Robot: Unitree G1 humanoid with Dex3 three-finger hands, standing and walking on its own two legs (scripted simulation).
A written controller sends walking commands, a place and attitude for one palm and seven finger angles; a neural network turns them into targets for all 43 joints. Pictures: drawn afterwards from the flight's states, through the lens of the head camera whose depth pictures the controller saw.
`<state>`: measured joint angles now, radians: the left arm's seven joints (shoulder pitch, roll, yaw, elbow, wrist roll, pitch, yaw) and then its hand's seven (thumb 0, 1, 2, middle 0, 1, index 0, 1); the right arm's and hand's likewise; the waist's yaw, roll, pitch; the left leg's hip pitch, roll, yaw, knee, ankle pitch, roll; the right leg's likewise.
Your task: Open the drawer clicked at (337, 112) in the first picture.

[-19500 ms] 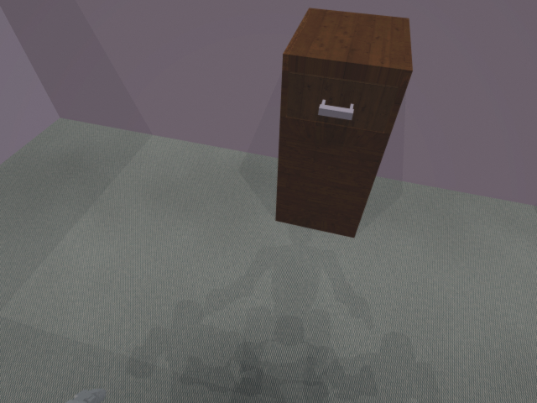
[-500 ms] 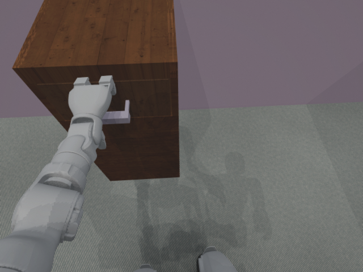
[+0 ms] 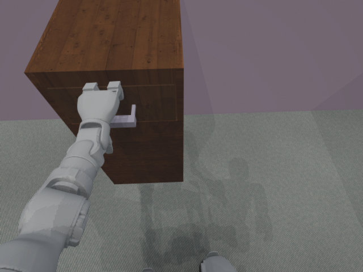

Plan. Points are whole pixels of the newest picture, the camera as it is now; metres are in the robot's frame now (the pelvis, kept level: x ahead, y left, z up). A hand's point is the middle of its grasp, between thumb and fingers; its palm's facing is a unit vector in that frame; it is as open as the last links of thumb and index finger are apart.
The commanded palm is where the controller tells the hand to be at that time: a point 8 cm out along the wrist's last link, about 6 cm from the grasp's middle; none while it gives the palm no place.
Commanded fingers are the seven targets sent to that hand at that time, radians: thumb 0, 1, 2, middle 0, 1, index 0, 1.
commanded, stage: re-aim the fingers above the handle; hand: left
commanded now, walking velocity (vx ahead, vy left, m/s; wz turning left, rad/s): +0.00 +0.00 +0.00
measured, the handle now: (117, 115) +0.54 +0.16 -0.05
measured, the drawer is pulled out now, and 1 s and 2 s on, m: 0.00 0.00 0.00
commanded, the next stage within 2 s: lower the fingers behind the handle in 0.52 s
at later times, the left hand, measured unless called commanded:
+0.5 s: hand (104, 119) +0.47 +0.17 +0.02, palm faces -0.01 -0.01 -1.00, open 13.8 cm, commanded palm +0.45 +0.17 +0.06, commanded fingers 0.00 -0.50 0.30 -0.30 -1.20 -0.30 -1.20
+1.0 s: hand (106, 124) +0.48 +0.17 -0.01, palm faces -0.03 +0.01 -1.00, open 13.8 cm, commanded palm +0.47 +0.17 +0.04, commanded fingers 0.00 -0.50 0.30 -0.30 -1.20 -0.30 -1.20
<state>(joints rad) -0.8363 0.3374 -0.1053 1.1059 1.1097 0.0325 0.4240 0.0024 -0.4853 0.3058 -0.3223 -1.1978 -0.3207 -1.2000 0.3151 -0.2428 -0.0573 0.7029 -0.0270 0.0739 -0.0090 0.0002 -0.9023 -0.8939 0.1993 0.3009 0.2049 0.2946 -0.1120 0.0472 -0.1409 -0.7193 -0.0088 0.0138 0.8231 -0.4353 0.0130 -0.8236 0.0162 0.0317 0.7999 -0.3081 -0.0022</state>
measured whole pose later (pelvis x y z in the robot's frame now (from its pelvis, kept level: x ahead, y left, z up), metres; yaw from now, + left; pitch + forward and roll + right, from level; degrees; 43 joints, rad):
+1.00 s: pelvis -0.01 +0.00 -0.02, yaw +0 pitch +22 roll +0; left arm -0.87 0.37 -0.09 1.15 1.13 0.00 0.45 0.00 -0.48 0.31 -0.32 -1.20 -0.32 -1.20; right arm 0.33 -0.25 -0.06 0.72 -0.04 0.04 -0.01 0.00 -0.90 -0.89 0.20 0.30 0.20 0.29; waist -0.13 0.04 -0.16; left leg -0.86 -0.01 0.01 0.93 -0.47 0.01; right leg -0.95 0.01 0.02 0.89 -0.33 0.00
